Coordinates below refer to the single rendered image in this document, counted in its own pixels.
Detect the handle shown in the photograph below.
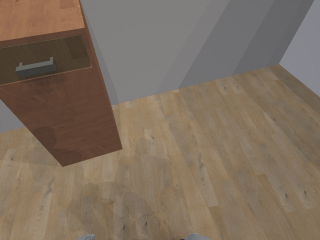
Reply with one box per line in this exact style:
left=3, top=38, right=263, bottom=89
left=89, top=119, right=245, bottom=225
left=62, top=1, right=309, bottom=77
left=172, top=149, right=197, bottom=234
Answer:
left=15, top=57, right=56, bottom=77

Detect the drawer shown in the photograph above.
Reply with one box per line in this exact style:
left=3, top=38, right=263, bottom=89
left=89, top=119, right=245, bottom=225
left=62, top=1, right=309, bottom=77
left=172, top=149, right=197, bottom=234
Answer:
left=0, top=34, right=91, bottom=85

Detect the cabinet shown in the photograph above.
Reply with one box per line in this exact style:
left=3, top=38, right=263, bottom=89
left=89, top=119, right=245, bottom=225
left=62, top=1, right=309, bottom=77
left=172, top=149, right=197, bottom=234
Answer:
left=0, top=0, right=123, bottom=167

